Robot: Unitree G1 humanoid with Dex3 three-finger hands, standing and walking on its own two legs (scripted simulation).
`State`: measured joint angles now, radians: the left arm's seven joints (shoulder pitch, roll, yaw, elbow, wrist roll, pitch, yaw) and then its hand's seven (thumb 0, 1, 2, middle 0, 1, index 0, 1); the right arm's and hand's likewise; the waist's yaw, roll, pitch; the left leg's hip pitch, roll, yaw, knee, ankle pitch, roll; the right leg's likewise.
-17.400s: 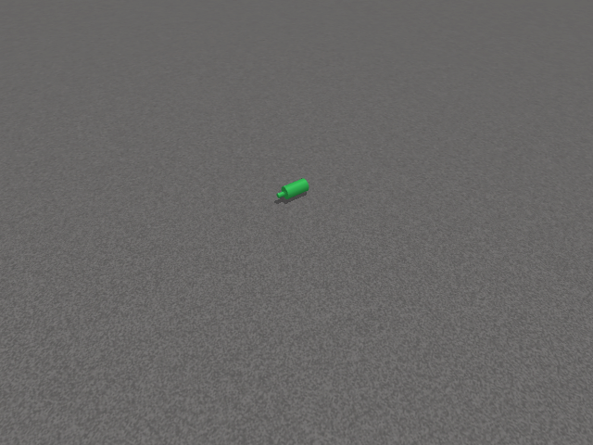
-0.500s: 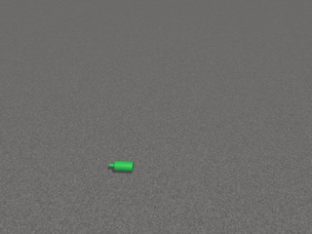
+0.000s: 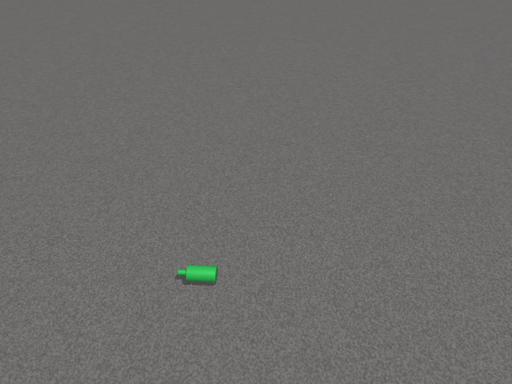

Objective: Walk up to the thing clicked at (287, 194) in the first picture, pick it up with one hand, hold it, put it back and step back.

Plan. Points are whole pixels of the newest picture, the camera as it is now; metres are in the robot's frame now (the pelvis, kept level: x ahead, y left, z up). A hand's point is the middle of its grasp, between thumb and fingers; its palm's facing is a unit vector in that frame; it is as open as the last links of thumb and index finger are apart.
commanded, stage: walk up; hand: left
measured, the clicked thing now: (197, 273) +0.71 +0.27 -0.75
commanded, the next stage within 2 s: none
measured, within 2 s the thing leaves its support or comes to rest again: neither
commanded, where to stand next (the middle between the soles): +0.32 +0.01 m, yaw -1 degrees
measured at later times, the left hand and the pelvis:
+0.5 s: hand out of the picture +0.13 +0.35 -0.16, palm faces -0.03 -0.95 -0.32, open 7.4 cm; pelvis +0.09 +0.07 -0.01, yaw +0 degrees
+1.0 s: hand (145, 273) +0.38 +0.25 -0.13, palm faces -0.10 -0.92 -0.37, open 7.4 cm; pelvis +0.26 +0.01 -0.01, yaw -5 degrees
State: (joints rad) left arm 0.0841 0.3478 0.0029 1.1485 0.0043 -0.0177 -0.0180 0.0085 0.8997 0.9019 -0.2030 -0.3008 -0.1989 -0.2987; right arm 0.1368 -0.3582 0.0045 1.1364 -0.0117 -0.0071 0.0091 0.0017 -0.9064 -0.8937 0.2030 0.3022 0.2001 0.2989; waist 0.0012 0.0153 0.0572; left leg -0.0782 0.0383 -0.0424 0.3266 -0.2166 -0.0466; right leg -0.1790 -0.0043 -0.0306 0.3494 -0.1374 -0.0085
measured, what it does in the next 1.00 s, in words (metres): walks ahead: left foot, then right foot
